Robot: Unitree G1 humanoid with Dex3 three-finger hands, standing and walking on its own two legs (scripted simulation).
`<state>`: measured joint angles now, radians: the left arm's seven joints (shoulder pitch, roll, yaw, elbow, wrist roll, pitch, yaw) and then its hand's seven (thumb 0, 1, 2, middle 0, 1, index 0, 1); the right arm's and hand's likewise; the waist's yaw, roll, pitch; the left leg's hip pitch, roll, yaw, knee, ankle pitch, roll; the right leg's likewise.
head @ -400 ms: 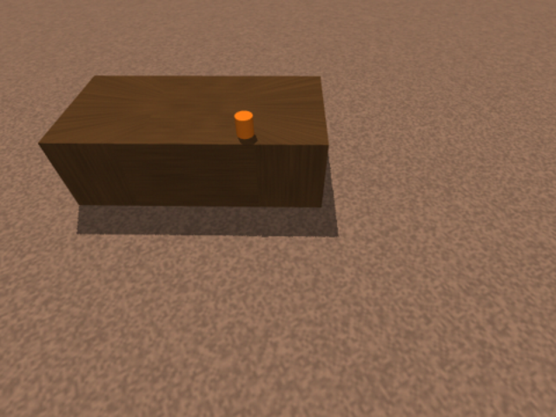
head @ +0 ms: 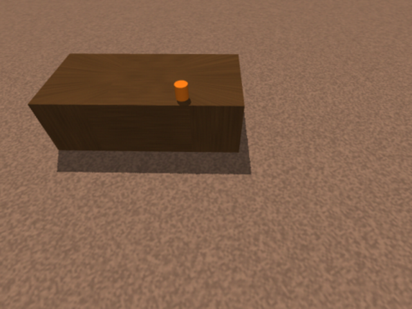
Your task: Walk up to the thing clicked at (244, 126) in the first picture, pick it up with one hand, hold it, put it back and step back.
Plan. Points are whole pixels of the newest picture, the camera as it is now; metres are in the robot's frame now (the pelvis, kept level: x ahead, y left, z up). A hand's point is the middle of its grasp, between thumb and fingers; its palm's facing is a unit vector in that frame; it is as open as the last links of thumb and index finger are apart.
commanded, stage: stand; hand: left
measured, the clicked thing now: (181, 91) +1.29 +0.18 -0.35
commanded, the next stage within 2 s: walk up in 0.72 s
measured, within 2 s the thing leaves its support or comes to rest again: neither
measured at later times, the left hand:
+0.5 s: hand out of the picture +0.08 +0.25 -0.16, palm faces -0.03 -0.94 -0.34, open 7.4 cm
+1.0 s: hand out of the picture +0.13 +0.25 -0.15, palm faces -0.09 -0.91 -0.40, open 7.4 cm
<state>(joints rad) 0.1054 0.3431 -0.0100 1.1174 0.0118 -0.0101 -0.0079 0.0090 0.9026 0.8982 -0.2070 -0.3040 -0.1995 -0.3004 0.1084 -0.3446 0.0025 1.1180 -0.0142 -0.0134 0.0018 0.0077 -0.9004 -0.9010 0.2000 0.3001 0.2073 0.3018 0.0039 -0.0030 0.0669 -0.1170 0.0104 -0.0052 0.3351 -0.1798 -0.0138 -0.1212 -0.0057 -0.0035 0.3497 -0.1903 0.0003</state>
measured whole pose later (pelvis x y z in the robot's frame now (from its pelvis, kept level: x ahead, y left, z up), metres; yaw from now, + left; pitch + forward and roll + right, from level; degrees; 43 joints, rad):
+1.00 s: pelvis +0.05 -0.04 -0.02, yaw -3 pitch -2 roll +2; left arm 0.21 0.42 0.07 1.02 0.04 -0.04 -0.07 0.01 0.90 0.90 -0.21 -0.30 -0.20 -0.30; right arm 0.25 -0.42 -0.09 1.01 -0.05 -0.03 0.05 0.01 -0.90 -0.90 0.20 0.30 0.21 0.30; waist -0.01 0.01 0.05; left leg -0.09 0.05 0.03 0.48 -0.36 0.01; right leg -0.25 -0.02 -0.04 0.59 -0.29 -0.03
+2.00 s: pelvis +0.47 -0.10 -0.02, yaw -3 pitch -4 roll +1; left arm 0.30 0.37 0.04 0.85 0.01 -0.10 -0.04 0.01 0.90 0.90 -0.21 -0.30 -0.20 -0.30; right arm 0.31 -0.44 -0.06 0.87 -0.01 -0.01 0.05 0.01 -0.90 -0.90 0.20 0.30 0.20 0.30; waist 0.02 0.08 0.09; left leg -0.37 -0.01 -0.03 1.12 -0.44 0.03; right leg -0.31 -0.06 -0.05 0.62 -0.25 -0.02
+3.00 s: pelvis +0.77 -0.03 -0.01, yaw -3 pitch -4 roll +1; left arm 0.32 0.38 0.03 0.84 0.01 -0.09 -0.02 0.01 0.90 0.90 -0.21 -0.30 -0.20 -0.30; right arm 0.30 -0.44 -0.06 0.84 -0.02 -0.01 0.06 0.01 -0.90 -0.90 0.20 0.30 0.21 0.30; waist 0.02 0.07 0.09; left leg -0.46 0.05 -0.02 0.98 -0.37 0.01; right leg -0.26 -0.04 -0.05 0.54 -0.21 -0.03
